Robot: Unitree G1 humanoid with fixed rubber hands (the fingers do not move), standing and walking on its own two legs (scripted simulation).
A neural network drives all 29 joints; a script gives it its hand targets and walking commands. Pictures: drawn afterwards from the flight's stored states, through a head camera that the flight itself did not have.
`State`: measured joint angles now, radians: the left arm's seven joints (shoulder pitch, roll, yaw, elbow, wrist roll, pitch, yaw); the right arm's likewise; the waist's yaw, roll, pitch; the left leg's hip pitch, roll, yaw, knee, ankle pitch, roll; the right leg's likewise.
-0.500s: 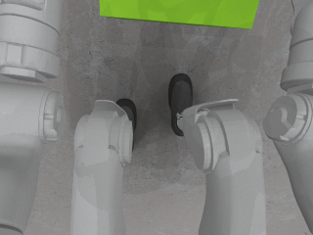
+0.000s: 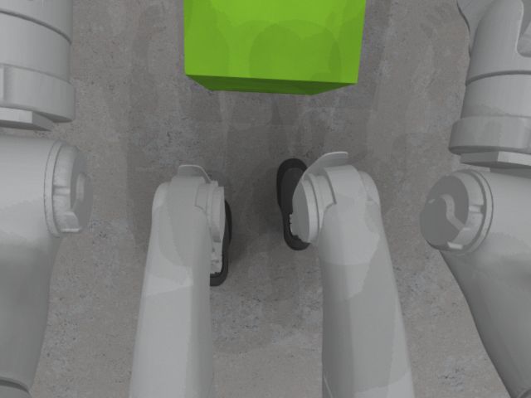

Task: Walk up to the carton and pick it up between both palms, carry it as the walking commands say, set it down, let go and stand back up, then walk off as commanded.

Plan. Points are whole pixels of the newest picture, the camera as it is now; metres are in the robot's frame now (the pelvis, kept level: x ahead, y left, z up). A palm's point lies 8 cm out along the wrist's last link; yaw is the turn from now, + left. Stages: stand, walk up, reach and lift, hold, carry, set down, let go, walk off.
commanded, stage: set down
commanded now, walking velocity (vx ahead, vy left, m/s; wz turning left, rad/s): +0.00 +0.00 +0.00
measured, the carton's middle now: out of the picture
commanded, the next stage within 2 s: let go in 0.62 s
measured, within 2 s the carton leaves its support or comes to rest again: neither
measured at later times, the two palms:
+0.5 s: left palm out of the picture +0.59 +0.14 +0.07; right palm out of the picture +0.53 -0.24 +0.05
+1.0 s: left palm out of the picture +0.46 +0.19 +0.10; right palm out of the picture +0.40 -0.27 +0.10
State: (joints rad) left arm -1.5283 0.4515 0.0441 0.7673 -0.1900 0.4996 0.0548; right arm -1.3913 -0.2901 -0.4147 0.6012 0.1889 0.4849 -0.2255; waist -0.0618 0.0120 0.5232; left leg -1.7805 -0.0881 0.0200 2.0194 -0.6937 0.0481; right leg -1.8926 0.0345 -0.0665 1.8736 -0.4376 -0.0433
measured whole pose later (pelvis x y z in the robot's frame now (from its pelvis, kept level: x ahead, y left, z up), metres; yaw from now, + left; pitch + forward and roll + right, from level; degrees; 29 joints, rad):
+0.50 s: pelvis +0.01 +0.00 +0.14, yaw +1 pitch +24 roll +1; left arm -1.49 0.45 0.04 0.73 -0.18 0.52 0.02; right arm -1.29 -0.29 -0.41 0.53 0.18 0.52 -0.20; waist -0.06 0.00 0.52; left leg -1.37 -0.10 0.02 1.49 -0.53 0.05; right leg -1.47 0.05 0.00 1.39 -0.33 -0.03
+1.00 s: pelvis +0.04 +0.00 +0.21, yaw +0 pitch +13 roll +2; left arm -0.70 0.39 0.04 0.36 -0.14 0.46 0.09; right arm -0.57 -0.31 -0.22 0.27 0.11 0.43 0.01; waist -0.06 -0.02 0.51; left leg -0.94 -0.10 0.01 1.20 -0.50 0.04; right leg -1.05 0.05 0.02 1.15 -0.33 -0.03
